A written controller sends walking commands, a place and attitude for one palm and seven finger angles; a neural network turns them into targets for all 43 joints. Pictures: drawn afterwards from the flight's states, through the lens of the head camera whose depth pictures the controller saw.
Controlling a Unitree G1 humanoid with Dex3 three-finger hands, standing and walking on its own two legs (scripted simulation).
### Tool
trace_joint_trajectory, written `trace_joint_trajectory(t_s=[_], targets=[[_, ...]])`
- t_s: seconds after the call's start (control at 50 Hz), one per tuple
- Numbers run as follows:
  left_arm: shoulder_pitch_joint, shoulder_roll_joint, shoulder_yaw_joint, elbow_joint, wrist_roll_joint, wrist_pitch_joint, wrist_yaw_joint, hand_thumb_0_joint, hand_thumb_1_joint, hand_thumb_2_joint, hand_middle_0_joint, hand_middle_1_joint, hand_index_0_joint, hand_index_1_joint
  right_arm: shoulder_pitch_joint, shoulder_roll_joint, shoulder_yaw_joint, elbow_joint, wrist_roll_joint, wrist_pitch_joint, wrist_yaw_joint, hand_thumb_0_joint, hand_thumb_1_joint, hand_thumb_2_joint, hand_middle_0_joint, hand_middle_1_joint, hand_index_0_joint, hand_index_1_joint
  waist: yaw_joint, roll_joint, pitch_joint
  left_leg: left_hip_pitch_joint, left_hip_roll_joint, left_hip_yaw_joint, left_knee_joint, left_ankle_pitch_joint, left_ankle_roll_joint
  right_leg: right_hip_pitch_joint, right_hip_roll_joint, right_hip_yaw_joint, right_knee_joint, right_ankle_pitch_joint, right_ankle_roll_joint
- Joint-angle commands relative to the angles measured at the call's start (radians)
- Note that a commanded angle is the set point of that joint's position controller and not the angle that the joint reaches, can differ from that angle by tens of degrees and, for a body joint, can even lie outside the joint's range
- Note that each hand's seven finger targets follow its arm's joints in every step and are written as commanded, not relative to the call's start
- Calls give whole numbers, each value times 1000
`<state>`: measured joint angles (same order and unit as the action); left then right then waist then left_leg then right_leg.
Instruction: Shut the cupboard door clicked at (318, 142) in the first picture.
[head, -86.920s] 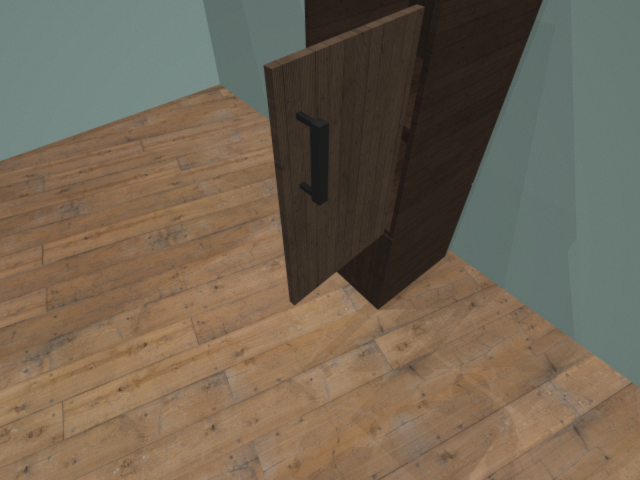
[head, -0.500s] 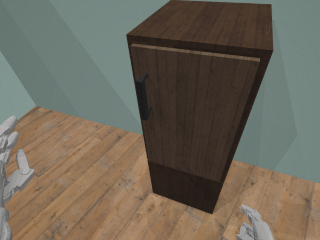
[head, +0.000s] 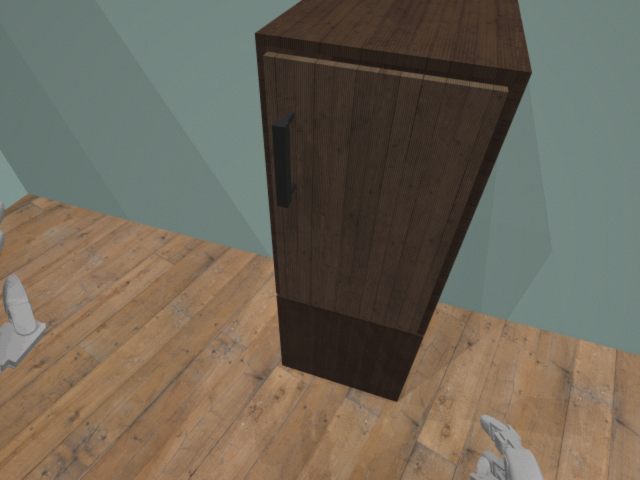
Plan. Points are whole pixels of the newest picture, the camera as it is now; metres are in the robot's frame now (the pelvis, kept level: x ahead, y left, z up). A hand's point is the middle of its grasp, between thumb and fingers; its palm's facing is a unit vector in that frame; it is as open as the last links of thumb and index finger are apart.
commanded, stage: step back with the hand held close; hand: left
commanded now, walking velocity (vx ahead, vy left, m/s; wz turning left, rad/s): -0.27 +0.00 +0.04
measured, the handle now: (286, 160) +0.58 +0.10 +0.11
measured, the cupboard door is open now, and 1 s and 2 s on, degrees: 1 1 1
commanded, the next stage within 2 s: stop stepping back and stand still in 0.72 s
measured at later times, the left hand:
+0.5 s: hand out of the picture +0.12 +0.28 +0.19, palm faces +0.57 -0.68 -0.46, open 7.4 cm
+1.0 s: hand out of the picture +0.01 +0.29 +0.20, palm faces +0.55 -0.74 -0.40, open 7.4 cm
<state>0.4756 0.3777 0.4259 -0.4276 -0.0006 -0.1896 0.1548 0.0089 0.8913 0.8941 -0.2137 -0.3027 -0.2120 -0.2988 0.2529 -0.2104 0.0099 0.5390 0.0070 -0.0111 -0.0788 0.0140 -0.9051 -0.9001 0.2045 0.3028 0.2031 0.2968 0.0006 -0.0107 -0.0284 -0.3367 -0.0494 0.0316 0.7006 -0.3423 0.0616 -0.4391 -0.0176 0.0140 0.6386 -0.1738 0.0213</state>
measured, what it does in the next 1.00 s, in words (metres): walks backwards: right foot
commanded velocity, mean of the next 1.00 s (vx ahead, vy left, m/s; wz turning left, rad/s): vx -0.26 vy -0.02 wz -0.03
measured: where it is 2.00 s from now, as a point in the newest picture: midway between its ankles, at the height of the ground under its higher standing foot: outside the picture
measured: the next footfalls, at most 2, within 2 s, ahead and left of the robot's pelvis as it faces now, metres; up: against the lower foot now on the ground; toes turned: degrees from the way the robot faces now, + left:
right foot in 0.44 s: +0.03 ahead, -0.14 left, +0.00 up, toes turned +7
right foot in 1.18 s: -0.25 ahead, -0.06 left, +0.00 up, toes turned +6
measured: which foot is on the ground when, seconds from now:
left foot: down 0.00-1.00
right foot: down 0.00-0.32, up 0.34-0.42, down 0.44-0.96, up 0.98-1.00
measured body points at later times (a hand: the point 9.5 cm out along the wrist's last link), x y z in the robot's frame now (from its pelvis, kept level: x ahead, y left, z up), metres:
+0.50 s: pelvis -0.05 -0.01 +0.00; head -0.06 +0.01 +0.44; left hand +0.09 +0.31 +0.21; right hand +0.11 -0.25 -0.08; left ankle +0.02 +0.09 -0.72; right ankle -0.01 -0.15 -0.72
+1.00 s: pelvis -0.17 +0.01 -0.01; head -0.19 +0.04 +0.44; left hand -0.03 +0.33 +0.22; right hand -0.01 -0.23 -0.08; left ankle +0.01 +0.09 -0.71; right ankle -0.05 -0.14 -0.69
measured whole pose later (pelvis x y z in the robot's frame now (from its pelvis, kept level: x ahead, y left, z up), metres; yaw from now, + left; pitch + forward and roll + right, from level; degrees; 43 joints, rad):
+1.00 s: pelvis -0.17 +0.01 -0.01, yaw +4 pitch -2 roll -4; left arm 0.47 0.44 0.46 -0.53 -0.03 -0.24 0.18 0.01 0.89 0.89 -0.21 -0.30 -0.21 -0.30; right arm 0.26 -0.22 -0.03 0.61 -0.02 -0.07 -0.08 0.01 -0.91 -0.90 0.20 0.30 0.20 0.30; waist -0.01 0.02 0.01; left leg -0.58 0.03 0.03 0.68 -0.30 0.02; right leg -0.54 0.03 0.00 0.86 -0.50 0.02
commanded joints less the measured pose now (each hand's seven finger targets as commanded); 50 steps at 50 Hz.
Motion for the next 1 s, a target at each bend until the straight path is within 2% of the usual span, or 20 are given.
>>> trace_joint_trajectory(t_s=[0.0, 0.06, 0.14, 0.18, 0.22, 0.26, 0.32, 0.36, 0.42, 0.48, 0.5, 0.56, 0.66, 0.72, 0.84, 0.9, 0.92, 0.94, 0.96, 0.98], targets=[[-137, 218, 132, -259, 17, -87, 24, 0, 900, 900, -200, -300, -200, -300, -108, -165, -66, -161, -3, -68, -15, 0, -900, -900, 200, 300, 200, 300, -7, 112, 0, -619, 197, -202, -360, -409, 68, 500, -8, 88, 121, 42, -12], [-126, 248, 167, -255, 23, -100, 31, 0, 900, 900, -200, -300, -200, -300, -94, -165, -72, -152, -4, -77, -9, 0, -900, -900, 200, 300, 200, 300, -5, 50, -19, -572, 144, -167, -248, -409, 50, 429, -47, 176, 25, -49, -37], [-92, 240, 149, -238, 6, -108, 43, 0, 900, 900, -200, -300, -200, -300, -84, -139, -63, -129, -11, -78, 9, 0, -900, -900, 200, 300, 200, 300, -11, -88, -19, -324, 75, -123, -4, -270, -7, 122, -204, 360, -273, -372, -119], [-63, 239, 139, -222, -5, -108, 53, 0, 900, 900, -200, -300, -200, -300, -87, -121, -54, -110, -14, -66, 17, 0, -900, -900, 200, 300, 200, 300, -16, -124, -43, -197, 72, -103, 51, -166, -30, 27, -254, 342, -335, -396, -143], [-41, 256, 153, -242, -12, -112, 61, 0, 900, 900, -200, -300, -200, -300, -86, -128, -60, -104, -10, -61, 17, 0, -900, -900, 200, 300, 200, 300, -23, -87, -78, -136, 80, -108, -7, -150, -23, 4, -230, 269, -312, -363, -122], [15, 277, 187, -252, -17, -119, 68, 0, 900, 900, -200, -300, -200, -300, -91, -150, -66, -107, -10, -59, 4, 0, -900, -900, 200, 300, 200, 300, -22, 44, -91, -165, 122, -164, -182, -182, 0, 45, -132, 149, -194, -293, -74], [14, 247, 203, -280, 1, -130, 66, 0, 900, 900, -200, -300, -200, -300, -109, -159, -71, -117, -7, -84, -11, 0, -900, -900, 200, 300, 200, 300, -6, 256, -90, -552, 320, -324, -446, -324, 79, 394, 50, 9, 231, -30, 2], [-5, 276, 215, -307, -2, -135, 56, 0, 900, 900, -200, -300, -200, -300, -103, -161, -84, -112, -3, -104, -15, 0, -900, -900, 200, 300, 200, 300, -5, 194, -131, -516, 323, -273, -394, -182, 63, 429, 55, 22, 212, 33, 5], [-18, 224, 179, -246, 11, -140, 36, 0, 900, 900, -200, -300, -200, -300, -115, -171, -83, -109, -8, -123, -13, 0, -900, -900, 200, 300, 200, 300, -5, 133, -18, -618, 254, -210, -329, -350, 52, 422, 38, 99, 139, 33, -16], [-85, 200, 104, -253, -15, -154, 29, 0, 900, 900, -200, -300, -200, -300, -105, -137, -65, -59, -20, -145, -5, 0, -900, -900, 200, 300, 200, 300, -28, 81, -49, -252, 156, -134, -181, 112, -31, 152, -72, 199, -54, 282, -66], [-92, 213, 97, -268, -19, -155, 31, 0, 900, 900, -200, -300, -200, -300, -101, -138, -69, -48, -15, -151, -2, 0, -900, -900, 200, 300, 200, 300, -24, 76, -138, -137, 148, -110, -152, 240, -46, 142, -72, 190, -65, 308, -58], [-34, 260, 146, -301, -24, -149, 28, 0, 900, 900, -200, -300, -200, -300, -118, -140, -76, -63, -11, -141, 2, 0, -900, -900, 200, 300, 200, 300, -12, 64, -191, -122, 156, -116, -178, 55, -28, 141, -41, 170, -101, 36, -44], [-18, 292, 234, -312, -9, -157, 31, 0, 900, 900, -200, -300, -200, -300, -142, -151, -81, -106, -14, -118, 3, 0, -900, -900, 200, 300, 200, 300, -13, 124, -90, -395, 179, -167, -288, -394, 4, 199, 4, 176, -103, -320, -46], [-11, 253, 197, -285, -23, -154, 32, 0, 900, 900, -200, -300, -200, -300, -111, -123, -73, -99, -14, -112, 8, 0, -900, -900, 200, 300, 200, 300, -24, 67, -82, -283, 148, -133, -221, -274, -25, 78, -27, 178, -142, -256, -64], [5, 234, 142, -241, -29, -145, 44, 0, 900, 900, -200, -300, -200, -300, -34, -132, -85, -70, -8, -104, 8, 0, -900, -900, 200, 300, 200, 300, -45, -38, -90, 84, 90, -80, 34, -181, -74, -309, -114, 172, -333, -557, -93], [-61, 249, 141, -297, -29, -132, 43, 0, 900, 900, -200, -300, -200, -300, -22, -138, -81, -64, -18, -104, -10, 0, -900, -900, 200, 300, 200, 300, -53, 17, -128, 112, 137, -154, -87, -243, -61, -294, -49, 47, -143, -529, -61], [-108, 255, 141, -329, -31, -120, 39, 0, 900, 900, -200, -300, -200, -300, -30, -147, -80, -67, -19, -107, -17, 0, -900, -900, 200, 300, 200, 300, -54, 111, -129, 22, 193, -239, -241, -404, -51, -218, 16, -21, 46, -488, -34], [-140, 268, 158, -363, -34, -102, 37, 0, 900, 900, -200, -300, -200, -300, -65, -152, -83, -88, -25, -120, -23, 0, -900, -900, 200, 300, 200, 300, -30, 325, -151, -256, 307, -372, -563, -634, -21, 56, 133, -100, 444, -438, 2], [-207, 315, 174, -403, -29, -87, 34, 0, 900, 900, -200, -300, -200, -300, -86, -132, -84, -102, -29, -142, -21, 0, -900, -900, 200, 300, 200, 300, -8, 389, -110, -436, 356, -418, -705, -638, -41, 194, 184, -87, 726, -422, 19], [-269, 347, 209, -437, -24, -86, 29, 0, 900, 900, -200, -300, -200, -300, -87, -112, -92, -87, -33, -162, -10, 0, -900, -900, 200, 300, 200, 300, -5, 343, -97, -485, 348, -344, -696, -598, -58, 240, 170, -68, 835, -397, 22]])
